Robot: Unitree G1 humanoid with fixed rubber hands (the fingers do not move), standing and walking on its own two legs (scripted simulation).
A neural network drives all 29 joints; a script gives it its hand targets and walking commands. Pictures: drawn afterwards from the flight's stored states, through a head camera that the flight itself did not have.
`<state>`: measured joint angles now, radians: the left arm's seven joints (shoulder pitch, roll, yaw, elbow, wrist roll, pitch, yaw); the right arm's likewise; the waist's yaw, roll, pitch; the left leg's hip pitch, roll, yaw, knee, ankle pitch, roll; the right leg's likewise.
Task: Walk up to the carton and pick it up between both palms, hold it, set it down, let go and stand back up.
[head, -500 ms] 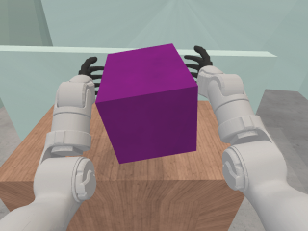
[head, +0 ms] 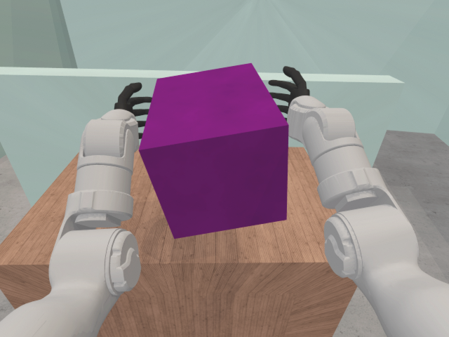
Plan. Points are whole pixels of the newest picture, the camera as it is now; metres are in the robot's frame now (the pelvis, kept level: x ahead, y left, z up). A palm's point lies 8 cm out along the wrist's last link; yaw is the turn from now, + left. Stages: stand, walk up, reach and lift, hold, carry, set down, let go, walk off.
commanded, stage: hold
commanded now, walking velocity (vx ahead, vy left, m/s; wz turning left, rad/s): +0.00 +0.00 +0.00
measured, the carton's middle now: (216, 143) +0.40 +0.02 +0.24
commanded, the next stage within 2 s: set down in 0.68 s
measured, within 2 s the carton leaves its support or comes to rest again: neither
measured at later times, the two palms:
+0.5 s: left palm (125, 123) +0.37 +0.17 +0.29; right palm (297, 109) +0.38 -0.11 +0.31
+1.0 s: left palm (127, 119) +0.37 +0.17 +0.30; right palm (301, 98) +0.38 -0.12 +0.33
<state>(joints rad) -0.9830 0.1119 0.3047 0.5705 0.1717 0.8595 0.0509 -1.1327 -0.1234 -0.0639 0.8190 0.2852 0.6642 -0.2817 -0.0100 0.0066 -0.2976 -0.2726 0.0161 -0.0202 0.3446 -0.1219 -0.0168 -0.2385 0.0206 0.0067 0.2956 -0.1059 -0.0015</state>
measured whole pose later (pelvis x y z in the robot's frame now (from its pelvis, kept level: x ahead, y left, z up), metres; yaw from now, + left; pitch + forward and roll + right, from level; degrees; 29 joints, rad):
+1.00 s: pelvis +0.00 +0.00 +0.00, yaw +0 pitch +3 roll -1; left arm -1.00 0.04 0.42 0.53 0.29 0.82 0.03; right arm -1.21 -0.13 -0.12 0.93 0.29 0.58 -0.25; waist -0.02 0.01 -0.29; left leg -0.27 0.02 -0.02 0.35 -0.12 -0.02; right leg -0.24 0.02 0.01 0.30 -0.11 0.00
